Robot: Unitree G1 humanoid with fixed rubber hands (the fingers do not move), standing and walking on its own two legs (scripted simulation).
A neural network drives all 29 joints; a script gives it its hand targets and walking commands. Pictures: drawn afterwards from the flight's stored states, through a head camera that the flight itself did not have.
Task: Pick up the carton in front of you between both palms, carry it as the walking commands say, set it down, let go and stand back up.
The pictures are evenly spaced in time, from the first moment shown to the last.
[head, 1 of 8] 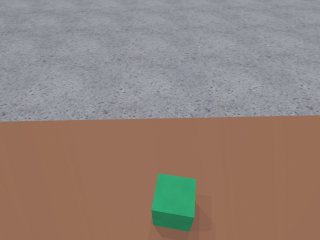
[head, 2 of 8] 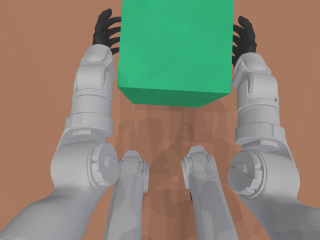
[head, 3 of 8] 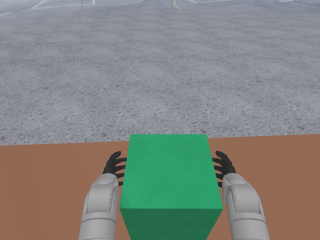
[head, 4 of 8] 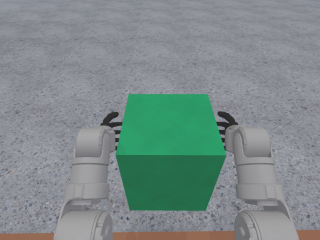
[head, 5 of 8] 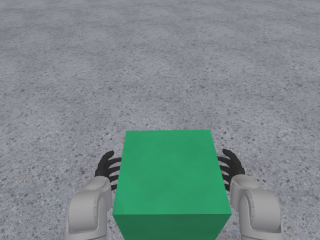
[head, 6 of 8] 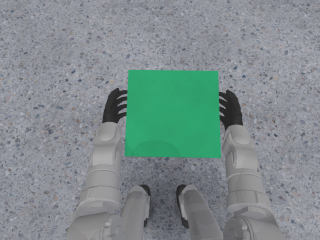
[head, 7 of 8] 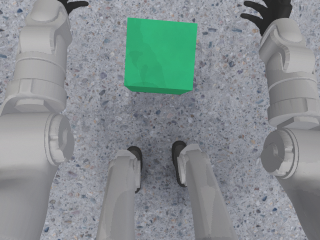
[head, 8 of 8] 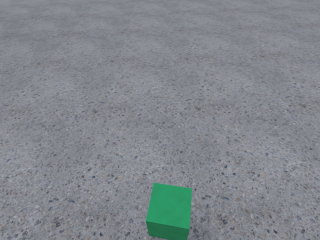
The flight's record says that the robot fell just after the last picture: no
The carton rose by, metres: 0.70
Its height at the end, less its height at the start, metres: -0.07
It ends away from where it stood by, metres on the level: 2.95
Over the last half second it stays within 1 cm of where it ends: yes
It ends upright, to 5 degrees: yes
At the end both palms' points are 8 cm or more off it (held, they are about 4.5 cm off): yes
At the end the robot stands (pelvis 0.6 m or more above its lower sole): yes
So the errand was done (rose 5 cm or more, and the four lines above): yes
